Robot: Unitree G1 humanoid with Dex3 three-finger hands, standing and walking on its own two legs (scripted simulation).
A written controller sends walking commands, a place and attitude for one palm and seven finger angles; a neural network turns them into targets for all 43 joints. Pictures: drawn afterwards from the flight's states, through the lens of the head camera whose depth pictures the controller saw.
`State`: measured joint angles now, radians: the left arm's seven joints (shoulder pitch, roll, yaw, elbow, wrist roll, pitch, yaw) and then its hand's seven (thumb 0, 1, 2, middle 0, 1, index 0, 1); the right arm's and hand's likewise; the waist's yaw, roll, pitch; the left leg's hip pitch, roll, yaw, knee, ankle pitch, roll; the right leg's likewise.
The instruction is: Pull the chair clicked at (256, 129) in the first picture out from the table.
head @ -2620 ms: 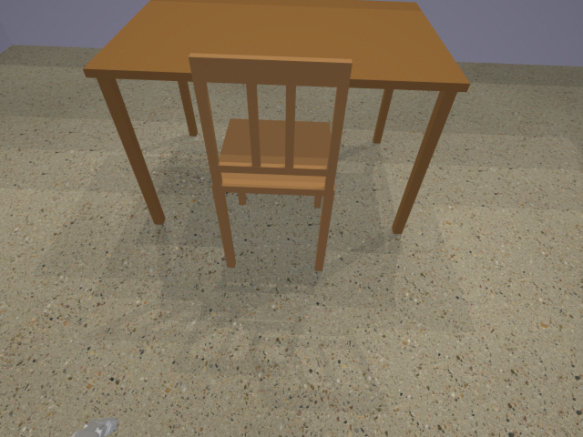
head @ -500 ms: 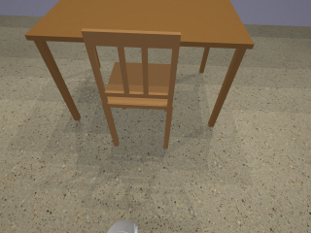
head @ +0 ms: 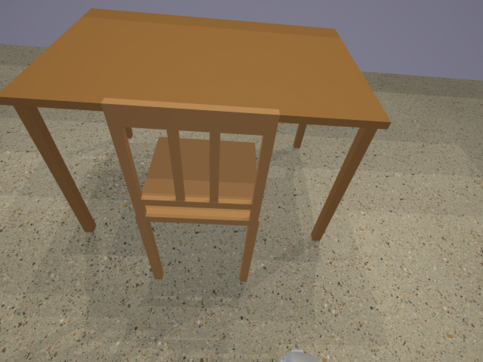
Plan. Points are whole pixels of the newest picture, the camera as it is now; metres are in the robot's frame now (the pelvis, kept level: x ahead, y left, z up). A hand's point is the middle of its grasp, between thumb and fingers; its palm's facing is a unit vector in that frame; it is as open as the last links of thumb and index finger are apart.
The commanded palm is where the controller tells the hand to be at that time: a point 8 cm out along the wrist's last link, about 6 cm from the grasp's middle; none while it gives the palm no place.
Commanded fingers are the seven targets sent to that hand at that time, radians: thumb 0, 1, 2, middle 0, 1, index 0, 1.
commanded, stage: take the last steps up to it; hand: left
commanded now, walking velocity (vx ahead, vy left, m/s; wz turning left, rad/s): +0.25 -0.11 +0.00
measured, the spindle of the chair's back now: (177, 167) +0.60 +0.20 -0.09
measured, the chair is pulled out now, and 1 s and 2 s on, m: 0.00 0.00 0.00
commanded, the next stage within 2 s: come to a stop and stand still in 0.22 s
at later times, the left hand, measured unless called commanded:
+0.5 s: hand (189, 326) +0.23 +0.11 -0.18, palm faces +0.05 -0.97 -0.22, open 7.2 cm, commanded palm none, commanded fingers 0.00 0.90 0.90 -0.20 -0.30 -0.20 -0.30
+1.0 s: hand out of the picture +0.12 +0.18 -0.19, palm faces +0.05 -0.98 -0.19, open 7.4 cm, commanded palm none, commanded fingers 0.00 0.90 0.90 -0.20 -0.30 -0.20 -0.30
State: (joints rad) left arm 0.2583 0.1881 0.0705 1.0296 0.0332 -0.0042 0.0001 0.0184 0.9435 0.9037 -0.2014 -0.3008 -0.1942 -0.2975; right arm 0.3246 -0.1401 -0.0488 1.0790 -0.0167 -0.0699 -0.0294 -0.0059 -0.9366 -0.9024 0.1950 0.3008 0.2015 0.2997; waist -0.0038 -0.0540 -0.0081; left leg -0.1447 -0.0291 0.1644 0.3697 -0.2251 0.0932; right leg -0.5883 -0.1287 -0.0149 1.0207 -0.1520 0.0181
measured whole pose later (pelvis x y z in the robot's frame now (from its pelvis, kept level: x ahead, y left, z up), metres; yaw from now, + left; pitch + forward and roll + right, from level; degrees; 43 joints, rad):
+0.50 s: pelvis +0.16 -0.07 -0.01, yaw +2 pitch +0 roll -1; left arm 0.17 0.15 0.04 1.04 0.02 -0.03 0.05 -0.02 0.95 0.90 -0.21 -0.30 -0.20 -0.30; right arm 0.28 -0.14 -0.05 1.10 0.00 0.01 -0.05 0.01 -0.91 -0.90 0.19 0.30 0.20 0.30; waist -0.03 0.03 0.06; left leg -0.41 0.05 0.06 0.91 -0.44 -0.02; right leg -0.24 0.00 -0.16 0.46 -0.22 -0.05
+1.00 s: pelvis +0.14 -0.01 +0.00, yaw -1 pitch +0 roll -2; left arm 0.31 0.23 0.07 1.07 0.02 0.08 0.02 0.01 0.91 0.90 -0.20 -0.30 -0.20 -0.30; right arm 0.15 -0.11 -0.02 1.00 -0.02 0.01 -0.05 0.00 -0.92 -0.90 0.20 0.30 0.21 0.30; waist 0.01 -0.05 0.03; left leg -0.27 0.01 0.10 0.38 -0.12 0.07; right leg -0.33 0.00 0.05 0.99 -0.39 0.05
